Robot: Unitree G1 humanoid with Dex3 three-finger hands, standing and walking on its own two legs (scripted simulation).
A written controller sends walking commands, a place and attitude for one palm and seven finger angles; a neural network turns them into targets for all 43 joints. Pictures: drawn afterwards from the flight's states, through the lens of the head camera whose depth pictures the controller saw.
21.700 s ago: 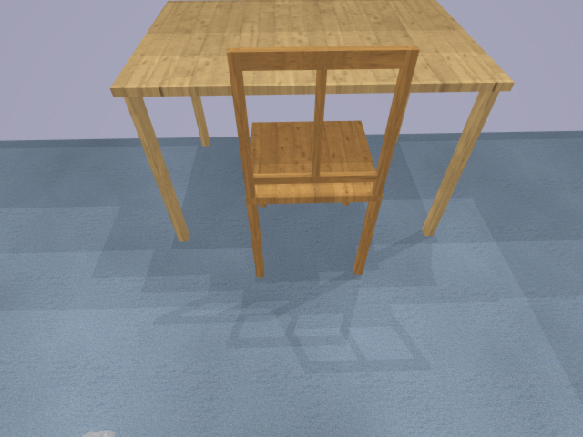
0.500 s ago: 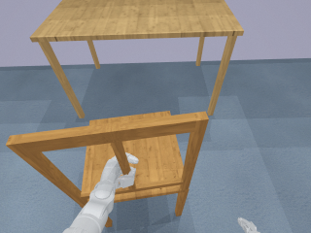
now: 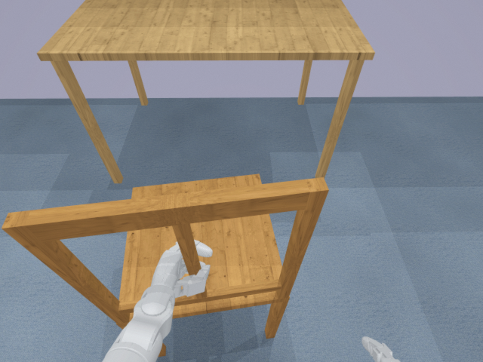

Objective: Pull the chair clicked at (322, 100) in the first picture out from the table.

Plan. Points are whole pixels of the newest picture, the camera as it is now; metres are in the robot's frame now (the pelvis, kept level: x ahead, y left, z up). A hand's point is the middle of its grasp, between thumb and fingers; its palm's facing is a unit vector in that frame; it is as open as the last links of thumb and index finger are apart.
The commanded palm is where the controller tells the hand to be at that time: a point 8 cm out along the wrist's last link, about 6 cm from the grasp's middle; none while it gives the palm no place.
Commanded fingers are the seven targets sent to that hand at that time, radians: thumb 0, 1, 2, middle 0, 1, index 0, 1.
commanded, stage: open the thumb and straighten the fingers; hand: left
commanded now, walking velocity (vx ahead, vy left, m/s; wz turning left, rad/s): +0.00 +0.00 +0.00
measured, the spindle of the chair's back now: (193, 264) +0.31 +0.10 -0.06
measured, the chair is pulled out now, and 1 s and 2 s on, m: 0.61 0.61 0.61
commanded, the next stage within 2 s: draw the fingers out of the gap in 0.64 s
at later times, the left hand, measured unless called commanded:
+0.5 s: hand (192, 279) +0.28 +0.09 -0.06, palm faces -0.14 -0.98 -0.12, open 15.8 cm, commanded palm +0.27 +0.15 -0.04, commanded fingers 0.00 -0.55 0.20 0.00 0.00 0.00 0.00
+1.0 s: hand (180, 303) +0.24 +0.11 -0.06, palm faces -0.13 -0.98 -0.12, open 17.5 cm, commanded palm +0.22 +0.16 -0.04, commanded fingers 0.00 -0.55 0.20 0.00 0.00 0.00 0.00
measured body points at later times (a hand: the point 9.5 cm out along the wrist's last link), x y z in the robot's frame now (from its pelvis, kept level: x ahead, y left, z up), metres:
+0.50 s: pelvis +0.01 +0.01 -0.03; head +0.04 -0.01 +0.42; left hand +0.28 +0.15 -0.05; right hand +0.16 -0.24 -0.12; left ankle -0.04 +0.14 -0.73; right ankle +0.04 -0.12 -0.73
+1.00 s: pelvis +0.02 +0.01 -0.03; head +0.06 +0.00 +0.41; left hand +0.24 +0.17 -0.05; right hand +0.17 -0.24 -0.12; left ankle -0.04 +0.14 -0.73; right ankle +0.04 -0.12 -0.73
